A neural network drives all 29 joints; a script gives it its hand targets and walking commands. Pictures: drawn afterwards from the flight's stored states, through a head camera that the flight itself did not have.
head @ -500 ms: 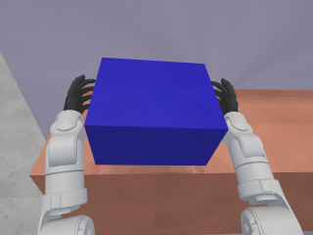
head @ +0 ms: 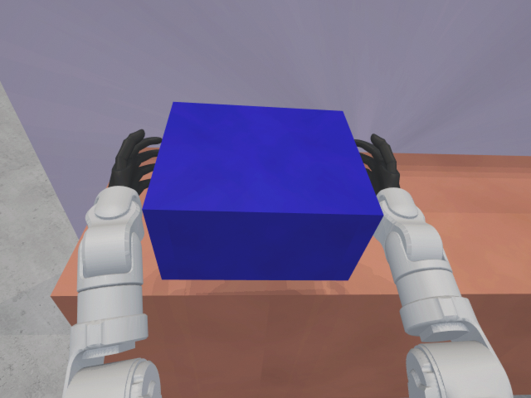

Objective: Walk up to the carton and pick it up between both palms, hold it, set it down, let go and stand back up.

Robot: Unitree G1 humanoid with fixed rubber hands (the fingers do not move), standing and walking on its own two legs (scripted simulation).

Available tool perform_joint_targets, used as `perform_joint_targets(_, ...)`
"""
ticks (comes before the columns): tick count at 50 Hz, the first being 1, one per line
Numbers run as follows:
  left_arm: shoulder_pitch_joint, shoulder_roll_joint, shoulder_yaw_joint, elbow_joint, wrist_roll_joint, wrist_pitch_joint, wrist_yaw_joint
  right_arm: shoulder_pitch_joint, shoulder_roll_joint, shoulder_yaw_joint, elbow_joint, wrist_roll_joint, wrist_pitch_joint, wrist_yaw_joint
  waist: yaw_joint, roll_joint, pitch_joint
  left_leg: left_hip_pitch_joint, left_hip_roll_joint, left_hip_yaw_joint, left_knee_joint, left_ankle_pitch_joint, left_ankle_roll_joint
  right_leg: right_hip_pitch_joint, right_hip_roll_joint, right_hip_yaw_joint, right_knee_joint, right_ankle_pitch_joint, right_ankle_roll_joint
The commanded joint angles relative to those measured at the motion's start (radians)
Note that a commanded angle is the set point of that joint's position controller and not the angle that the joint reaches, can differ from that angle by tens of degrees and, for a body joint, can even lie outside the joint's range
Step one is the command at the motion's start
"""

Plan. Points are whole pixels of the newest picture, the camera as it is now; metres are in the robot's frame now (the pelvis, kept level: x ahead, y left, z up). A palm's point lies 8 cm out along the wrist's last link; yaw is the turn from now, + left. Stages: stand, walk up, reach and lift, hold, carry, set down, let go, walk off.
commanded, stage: hold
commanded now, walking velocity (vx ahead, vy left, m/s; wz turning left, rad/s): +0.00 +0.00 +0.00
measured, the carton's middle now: (258, 189) +0.39 -0.01 +0.16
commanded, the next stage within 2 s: none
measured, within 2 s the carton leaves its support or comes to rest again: neither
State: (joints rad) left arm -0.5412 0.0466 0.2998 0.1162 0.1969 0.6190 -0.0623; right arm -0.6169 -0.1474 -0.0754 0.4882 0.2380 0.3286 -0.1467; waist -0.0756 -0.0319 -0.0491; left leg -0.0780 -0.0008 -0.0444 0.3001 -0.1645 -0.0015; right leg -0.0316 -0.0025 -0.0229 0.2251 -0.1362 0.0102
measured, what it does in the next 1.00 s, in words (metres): stands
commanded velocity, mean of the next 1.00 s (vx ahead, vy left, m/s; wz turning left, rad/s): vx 0.00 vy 0.00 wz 0.00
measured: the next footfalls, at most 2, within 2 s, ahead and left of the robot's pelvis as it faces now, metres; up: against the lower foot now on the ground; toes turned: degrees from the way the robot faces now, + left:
none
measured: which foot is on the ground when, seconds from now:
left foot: down 0.00-1.00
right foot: down 0.00-1.00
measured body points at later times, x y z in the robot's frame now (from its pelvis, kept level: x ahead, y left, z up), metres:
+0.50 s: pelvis +0.00 +0.00 +0.00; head -0.04 +0.02 +0.45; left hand +0.37 +0.18 +0.19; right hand +0.37 -0.19 +0.18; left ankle +0.00 +0.12 -0.75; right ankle -0.01 -0.12 -0.75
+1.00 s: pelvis +0.00 +0.00 +0.00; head -0.04 +0.02 +0.45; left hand +0.37 +0.18 +0.19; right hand +0.37 -0.19 +0.18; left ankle +0.00 +0.12 -0.75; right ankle -0.01 -0.12 -0.75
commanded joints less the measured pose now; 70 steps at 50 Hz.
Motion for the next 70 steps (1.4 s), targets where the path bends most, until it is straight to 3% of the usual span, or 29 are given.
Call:
perform_joint_targets(1,-0.586,-0.559,-0.543,-0.119,-0.145,-0.048,-0.114,-0.698,0.587,0.436,-0.319,0.093,-0.047,0.109,-0.014,0.058,-0.361,0.142,-0.054,0.042,0.016,0.300,-0.053,0.071,0.061,-0.034,0.011,0.243,0.019)
perform_joint_targets(8,-0.559,-0.569,-0.551,-0.118,-0.143,-0.036,-0.105,-0.688,0.564,0.430,-0.334,0.086,-0.043,0.116,-0.006,0.065,-0.336,0.138,-0.046,0.042,0.009,0.297,-0.057,0.058,0.068,-0.038,0.003,0.196,0.007)
perform_joint_targets(11,-0.548,-0.552,-0.539,-0.125,-0.136,-0.034,-0.102,-0.689,0.573,0.448,-0.341,0.095,-0.044,0.117,0.012,0.033,-0.350,0.138,-0.052,0.046,0.009,0.288,-0.046,0.067,0.063,-0.033,0.002,0.209,0.015)
perform_joint_targets(14,-0.549,-0.544,-0.525,-0.106,-0.118,-0.029,-0.105,-0.689,0.566,0.441,-0.318,0.092,-0.041,0.119,0.014,0.050,-0.319,0.133,-0.050,0.051,0.002,0.281,-0.045,0.066,0.063,-0.036,0.004,0.200,0.021)
perform_joint_targets(20,-0.577,-0.545,-0.526,-0.102,-0.135,-0.035,-0.111,-0.679,0.575,0.412,-0.283,0.067,-0.037,0.119,-0.007,0.027,-0.316,0.106,-0.047,0.049,-0.012,0.222,-0.039,0.064,0.055,-0.032,-0.004,0.166,0.013)
perform_joint_targets(27,-0.593,-0.556,-0.520,-0.053,-0.136,-0.041,-0.110,-0.720,0.583,0.403,-0.279,0.065,-0.050,0.120,0.000,0.047,-0.318,0.100,-0.054,0.053,-0.015,0.188,-0.034,0.048,0.051,-0.030,-0.009,0.133,0.013)
perform_joint_targets(30,-0.578,-0.553,-0.499,-0.053,-0.122,-0.042,-0.116,-0.720,0.596,0.413,-0.275,0.065,-0.050,0.117,0.014,0.029,-0.316,0.091,-0.058,0.060,-0.016,0.199,-0.026,0.073,0.049,-0.029,-0.004,0.168,0.026)
perform_joint_targets(40,-0.575,-0.552,-0.525,-0.113,-0.134,-0.047,-0.118,-0.708,0.603,0.448,-0.324,0.098,-0.047,0.104,0.005,0.023,-0.359,0.121,-0.055,0.050,0.005,0.276,-0.034,0.093,0.059,-0.028,0.010,0.251,0.028)
perform_joint_targets(45,-0.571,-0.556,-0.553,-0.134,-0.147,-0.042,-0.108,-0.663,0.580,0.431,-0.304,0.087,-0.037,0.109,-0.009,0.068,-0.343,0.135,-0.051,0.045,0.015,0.306,-0.059,0.071,0.064,-0.033,0.007,0.230,0.012)
perform_joint_targets(57,-0.559,-0.549,-0.536,-0.106,-0.130,-0.027,-0.109,-0.673,0.568,0.417,-0.289,0.082,-0.034,0.117,-0.008,0.059,-0.297,0.117,-0.048,0.049,-0.002,0.256,-0.051,0.053,0.060,-0.032,-0.003,0.173,0.009)
perform_joint_targets(59,-0.583,-0.567,-0.555,-0.143,-0.144,-0.034,-0.104,-0.699,0.576,0.426,-0.337,0.086,-0.044,0.118,-0.004,0.061,-0.352,0.128,-0.049,0.046,0.008,0.262,-0.051,0.058,0.062,-0.032,0.001,0.179,0.008)
perform_joint_targets(66,-0.580,-0.541,-0.518,-0.085,-0.124,-0.032,-0.107,-0.680,0.578,0.404,-0.259,0.062,-0.032,0.122,0.002,0.040,-0.294,0.107,-0.046,0.053,-0.020,0.190,-0.038,0.039,0.054,-0.035,-0.006,0.119,0.012)
perform_joint_targets(70,-0.573,-0.553,-0.497,-0.037,-0.122,-0.033,-0.116,-0.725,0.587,0.409,-0.276,0.061,-0.039,0.122,0.017,0.017,-0.309,0.078,-0.053,0.060,-0.029,0.157,-0.023,0.067,0.051,-0.027,-0.009,0.118,0.019)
